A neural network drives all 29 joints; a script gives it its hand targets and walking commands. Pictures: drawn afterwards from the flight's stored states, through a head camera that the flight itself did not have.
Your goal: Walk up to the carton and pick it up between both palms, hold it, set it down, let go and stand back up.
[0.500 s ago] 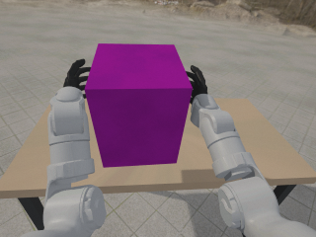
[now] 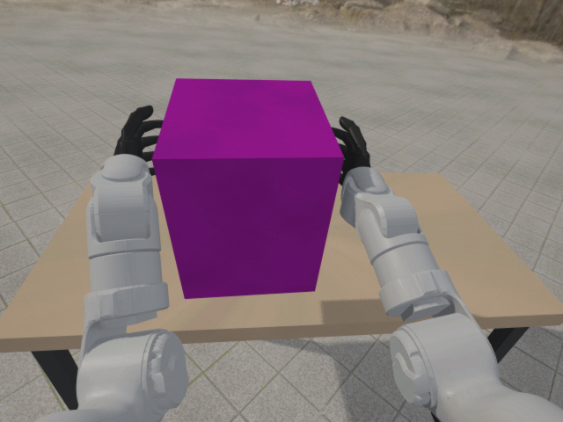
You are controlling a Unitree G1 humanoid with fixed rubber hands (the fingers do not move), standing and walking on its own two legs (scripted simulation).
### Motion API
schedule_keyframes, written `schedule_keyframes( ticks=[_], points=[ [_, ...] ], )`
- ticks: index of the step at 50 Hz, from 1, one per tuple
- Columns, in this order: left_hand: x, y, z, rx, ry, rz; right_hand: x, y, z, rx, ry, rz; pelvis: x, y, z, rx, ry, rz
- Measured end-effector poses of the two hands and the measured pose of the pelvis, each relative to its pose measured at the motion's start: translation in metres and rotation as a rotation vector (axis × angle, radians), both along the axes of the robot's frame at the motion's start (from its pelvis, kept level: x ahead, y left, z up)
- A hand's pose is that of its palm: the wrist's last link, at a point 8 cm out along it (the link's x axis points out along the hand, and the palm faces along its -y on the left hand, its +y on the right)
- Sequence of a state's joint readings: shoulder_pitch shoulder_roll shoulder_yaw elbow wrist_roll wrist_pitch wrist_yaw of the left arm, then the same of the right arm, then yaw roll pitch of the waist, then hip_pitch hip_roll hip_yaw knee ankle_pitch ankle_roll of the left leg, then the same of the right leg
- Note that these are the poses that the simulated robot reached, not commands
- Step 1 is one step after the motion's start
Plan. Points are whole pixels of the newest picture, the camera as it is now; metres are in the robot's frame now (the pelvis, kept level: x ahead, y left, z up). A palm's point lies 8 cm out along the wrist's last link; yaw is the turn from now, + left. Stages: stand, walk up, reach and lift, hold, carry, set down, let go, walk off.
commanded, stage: hold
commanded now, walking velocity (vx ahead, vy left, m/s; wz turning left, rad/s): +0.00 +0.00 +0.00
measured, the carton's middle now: (248, 189) +0.41 +0.01 +0.19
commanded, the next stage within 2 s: none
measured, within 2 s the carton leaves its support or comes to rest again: neither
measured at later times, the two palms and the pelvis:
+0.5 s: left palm (133, 166) +0.37 +0.16 +0.25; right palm (354, 172) +0.37 -0.13 +0.24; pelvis +0.00 +0.00 +0.00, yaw +0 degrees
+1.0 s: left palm (135, 164) +0.37 +0.15 +0.25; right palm (356, 171) +0.37 -0.14 +0.24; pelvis +0.00 +0.00 +0.00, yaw +0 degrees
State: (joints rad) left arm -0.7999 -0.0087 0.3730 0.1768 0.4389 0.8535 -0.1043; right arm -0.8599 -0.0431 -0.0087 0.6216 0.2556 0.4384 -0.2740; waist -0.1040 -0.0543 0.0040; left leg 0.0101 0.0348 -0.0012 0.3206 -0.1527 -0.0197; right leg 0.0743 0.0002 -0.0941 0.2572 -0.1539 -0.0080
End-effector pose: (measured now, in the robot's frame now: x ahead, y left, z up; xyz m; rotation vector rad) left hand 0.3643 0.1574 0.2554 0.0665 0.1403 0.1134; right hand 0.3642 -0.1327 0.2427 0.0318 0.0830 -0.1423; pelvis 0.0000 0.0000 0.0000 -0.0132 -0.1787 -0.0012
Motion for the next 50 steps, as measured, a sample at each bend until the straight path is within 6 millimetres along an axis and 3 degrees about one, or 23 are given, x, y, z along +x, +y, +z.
schedule_keyframes(
  ticks=[10,50],
  points=[
    [0.0071,-0.0013,-0.0026,-0.002,0.01,-0.002,0.0067,-0.0014,-0.0015,-0.005,0.011,0.001,0.0,-0.0009,0.0005,0.0,0.024,-0.001],
    [0.0041,-0.0032,-0.0019,-0.007,0.01,-0.005,0.0027,-0.0033,0.0007,0.0,0.016,-0.005,0.0014,-0.0005,0.0001,0.0,0.018,0.0]
  ],
)
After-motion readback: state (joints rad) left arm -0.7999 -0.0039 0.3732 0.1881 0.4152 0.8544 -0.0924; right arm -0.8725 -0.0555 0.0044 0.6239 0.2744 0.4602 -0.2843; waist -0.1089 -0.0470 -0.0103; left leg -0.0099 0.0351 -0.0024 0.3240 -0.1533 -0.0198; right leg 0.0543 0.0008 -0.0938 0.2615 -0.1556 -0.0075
